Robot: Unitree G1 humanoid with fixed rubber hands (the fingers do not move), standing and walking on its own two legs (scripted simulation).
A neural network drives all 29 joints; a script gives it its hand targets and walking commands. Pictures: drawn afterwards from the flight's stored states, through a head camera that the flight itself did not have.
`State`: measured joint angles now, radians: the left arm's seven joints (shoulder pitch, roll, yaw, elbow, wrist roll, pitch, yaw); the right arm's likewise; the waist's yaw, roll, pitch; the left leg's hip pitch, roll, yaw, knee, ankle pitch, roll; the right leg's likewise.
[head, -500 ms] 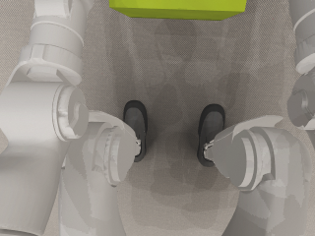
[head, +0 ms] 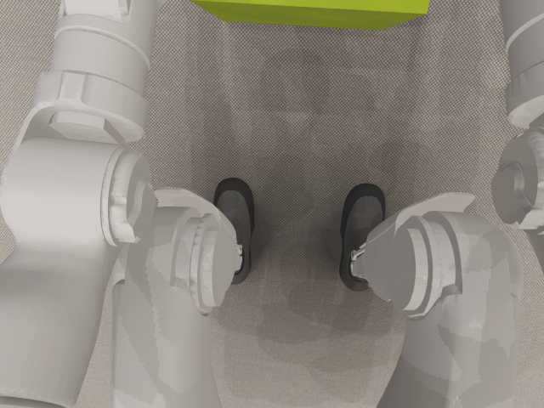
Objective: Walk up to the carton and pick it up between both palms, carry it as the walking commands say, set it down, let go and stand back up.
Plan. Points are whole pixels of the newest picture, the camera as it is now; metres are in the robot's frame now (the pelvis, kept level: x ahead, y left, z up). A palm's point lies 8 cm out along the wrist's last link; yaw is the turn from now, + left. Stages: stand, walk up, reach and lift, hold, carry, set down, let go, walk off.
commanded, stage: reach and lift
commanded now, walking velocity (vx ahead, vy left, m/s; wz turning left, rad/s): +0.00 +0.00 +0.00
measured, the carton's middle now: out of the picture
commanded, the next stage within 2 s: none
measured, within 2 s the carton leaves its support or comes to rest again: neither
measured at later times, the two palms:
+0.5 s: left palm out of the picture +0.59 +0.12 -0.11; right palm out of the picture +0.58 -0.20 -0.13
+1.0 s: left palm out of the picture +0.57 +0.11 -0.07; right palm out of the picture +0.56 -0.19 -0.08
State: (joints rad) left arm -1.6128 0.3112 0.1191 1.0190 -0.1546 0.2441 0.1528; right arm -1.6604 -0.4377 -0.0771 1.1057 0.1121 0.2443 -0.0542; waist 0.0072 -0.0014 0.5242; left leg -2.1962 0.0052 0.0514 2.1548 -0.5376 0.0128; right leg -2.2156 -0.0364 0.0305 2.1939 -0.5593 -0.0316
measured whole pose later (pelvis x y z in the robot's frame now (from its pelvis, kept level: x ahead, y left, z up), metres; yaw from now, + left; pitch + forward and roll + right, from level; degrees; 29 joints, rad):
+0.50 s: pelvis +0.00 +0.00 +0.01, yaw +0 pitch +29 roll +3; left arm -1.62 0.25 0.25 0.95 -0.14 0.31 0.17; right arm -1.65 -0.41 -0.08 1.05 0.11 0.34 -0.24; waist 0.01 0.00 0.52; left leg -2.11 0.00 0.04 2.15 -0.55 0.00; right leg -2.13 -0.01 0.03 2.19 -0.57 -0.03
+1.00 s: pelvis -0.01 +0.00 +0.03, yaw -3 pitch +26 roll +3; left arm -1.51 0.18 0.40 0.79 -0.01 0.38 0.22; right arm -1.59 -0.32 -0.08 0.97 0.10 0.39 -0.31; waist 0.01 0.00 0.52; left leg -1.98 0.00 0.02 2.08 -0.56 -0.01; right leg -2.01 0.03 0.03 2.10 -0.54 -0.02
